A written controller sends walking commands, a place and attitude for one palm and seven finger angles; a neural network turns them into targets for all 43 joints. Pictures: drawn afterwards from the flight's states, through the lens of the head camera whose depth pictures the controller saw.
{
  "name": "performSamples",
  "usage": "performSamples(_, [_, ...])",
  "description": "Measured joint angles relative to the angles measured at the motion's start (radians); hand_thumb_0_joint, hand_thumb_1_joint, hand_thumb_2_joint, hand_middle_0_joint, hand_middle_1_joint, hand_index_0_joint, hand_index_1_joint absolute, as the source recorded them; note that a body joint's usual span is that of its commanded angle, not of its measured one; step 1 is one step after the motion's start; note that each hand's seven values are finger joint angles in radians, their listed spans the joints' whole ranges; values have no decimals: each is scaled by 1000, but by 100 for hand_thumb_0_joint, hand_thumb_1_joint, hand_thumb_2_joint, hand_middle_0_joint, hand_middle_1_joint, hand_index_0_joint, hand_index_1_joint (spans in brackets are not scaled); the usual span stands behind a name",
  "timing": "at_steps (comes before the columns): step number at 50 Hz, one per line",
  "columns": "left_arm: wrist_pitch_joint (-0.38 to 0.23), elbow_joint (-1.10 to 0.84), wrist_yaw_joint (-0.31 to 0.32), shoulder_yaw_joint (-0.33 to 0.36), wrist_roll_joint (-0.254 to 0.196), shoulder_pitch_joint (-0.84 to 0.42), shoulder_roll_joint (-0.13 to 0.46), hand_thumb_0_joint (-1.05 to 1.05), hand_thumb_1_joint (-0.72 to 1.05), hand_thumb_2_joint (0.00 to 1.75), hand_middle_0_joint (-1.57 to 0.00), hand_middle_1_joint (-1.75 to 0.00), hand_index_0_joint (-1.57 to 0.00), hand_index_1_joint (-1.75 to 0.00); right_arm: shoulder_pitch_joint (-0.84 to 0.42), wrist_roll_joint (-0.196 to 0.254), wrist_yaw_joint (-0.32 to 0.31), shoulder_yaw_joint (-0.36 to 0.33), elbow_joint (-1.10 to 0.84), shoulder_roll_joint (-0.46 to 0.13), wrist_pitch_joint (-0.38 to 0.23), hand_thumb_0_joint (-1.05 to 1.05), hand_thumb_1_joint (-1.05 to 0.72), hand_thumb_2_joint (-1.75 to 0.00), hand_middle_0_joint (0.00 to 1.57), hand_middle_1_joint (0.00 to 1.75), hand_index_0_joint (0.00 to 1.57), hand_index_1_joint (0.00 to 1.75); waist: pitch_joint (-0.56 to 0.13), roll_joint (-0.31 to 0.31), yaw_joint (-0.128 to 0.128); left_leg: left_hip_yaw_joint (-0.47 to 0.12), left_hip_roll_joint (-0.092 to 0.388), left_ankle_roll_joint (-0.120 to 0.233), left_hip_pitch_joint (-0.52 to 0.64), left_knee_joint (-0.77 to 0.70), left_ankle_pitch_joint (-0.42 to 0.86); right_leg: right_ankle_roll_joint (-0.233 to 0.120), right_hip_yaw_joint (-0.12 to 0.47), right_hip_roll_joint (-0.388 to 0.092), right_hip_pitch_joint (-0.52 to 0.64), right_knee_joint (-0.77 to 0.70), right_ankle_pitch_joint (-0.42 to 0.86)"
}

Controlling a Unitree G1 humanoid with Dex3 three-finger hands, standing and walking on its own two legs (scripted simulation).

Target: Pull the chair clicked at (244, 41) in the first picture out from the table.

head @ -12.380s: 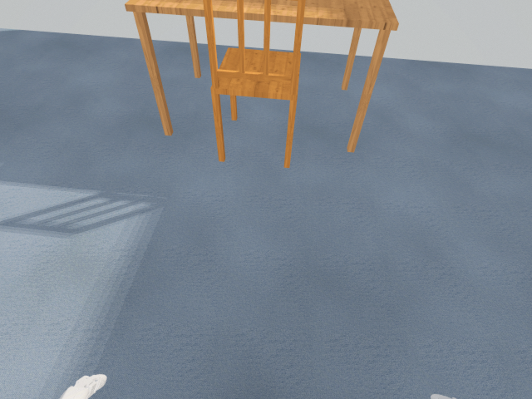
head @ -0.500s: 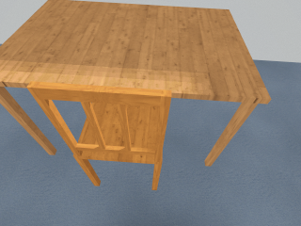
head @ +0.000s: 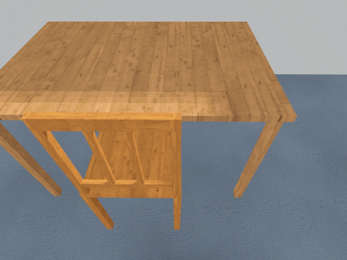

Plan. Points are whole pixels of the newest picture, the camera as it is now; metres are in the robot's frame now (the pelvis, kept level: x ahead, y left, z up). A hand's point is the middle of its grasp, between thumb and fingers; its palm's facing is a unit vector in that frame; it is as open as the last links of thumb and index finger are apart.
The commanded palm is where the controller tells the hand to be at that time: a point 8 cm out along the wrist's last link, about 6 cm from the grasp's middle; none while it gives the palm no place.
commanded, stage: look again from close up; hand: left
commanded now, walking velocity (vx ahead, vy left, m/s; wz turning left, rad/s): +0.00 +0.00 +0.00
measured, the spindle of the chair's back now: (101, 159) +0.41 +0.25 -0.08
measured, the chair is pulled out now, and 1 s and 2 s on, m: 0.00 0.00 0.00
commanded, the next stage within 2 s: raise the hand toward the chair's back in 0.98 s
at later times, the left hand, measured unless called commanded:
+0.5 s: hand out of the picture +0.02 +0.18 -0.17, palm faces +0.00 -0.98 -0.19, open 7.4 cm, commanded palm none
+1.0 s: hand out of the picture +0.01 +0.18 -0.18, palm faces +0.00 -0.98 -0.17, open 7.4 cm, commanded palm none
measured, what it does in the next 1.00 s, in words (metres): stands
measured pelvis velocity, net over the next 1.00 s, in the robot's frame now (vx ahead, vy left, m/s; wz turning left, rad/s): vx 0.01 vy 0.02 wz -0.01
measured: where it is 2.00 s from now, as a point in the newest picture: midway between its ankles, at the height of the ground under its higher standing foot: outside the picture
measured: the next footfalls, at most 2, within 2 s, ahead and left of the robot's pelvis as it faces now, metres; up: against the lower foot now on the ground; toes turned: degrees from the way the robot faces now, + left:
none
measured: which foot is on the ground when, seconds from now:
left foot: down 0.00-1.00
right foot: down 0.00-1.00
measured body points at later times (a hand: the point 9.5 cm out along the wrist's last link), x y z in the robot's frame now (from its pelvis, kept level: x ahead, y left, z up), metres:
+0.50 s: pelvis +0.01 +0.00 +0.00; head +0.02 +0.01 +0.45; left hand +0.02 +0.23 -0.16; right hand +0.03 -0.22 -0.15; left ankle -0.01 +0.10 -0.74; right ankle +0.01 -0.10 -0.74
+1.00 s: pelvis +0.01 +0.02 +0.00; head +0.02 +0.03 +0.45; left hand +0.01 +0.24 -0.16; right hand +0.00 -0.20 -0.15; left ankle -0.01 +0.10 -0.74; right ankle +0.01 -0.10 -0.74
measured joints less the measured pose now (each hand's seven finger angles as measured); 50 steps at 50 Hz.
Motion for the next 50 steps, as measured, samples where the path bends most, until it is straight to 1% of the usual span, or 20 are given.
performSamples(10, [-4,52,0,-7,1,23,1,1,91,90,-20,-30,-20,-30,-18,5,-7,3,42,4,-8,1,-91,-89,20,29,20,29,-6,-24,11,-3,9,-5,20,-16,-4,-2,-2,10,28,-34,6])
performSamples(23, [-9,80,2,-11,2,29,-7,1,91,90,-20,-30,-20,-30,-38,8,-13,7,71,20,-16,1,-92,-89,20,29,20,30,-13,-26,19,1,6,1,44,-35,-4,5,2,8,53,-57,10])
performSamples(50, [-10,93,8,-10,1,48,-16,1,91,90,-20,-30,-20,-30,-7,12,-14,7,118,48,-23,1,-91,-89,20,29,20,30,-6,-35,16,9,-10,20,56,-55,7,23,11,-6,65,-80,25])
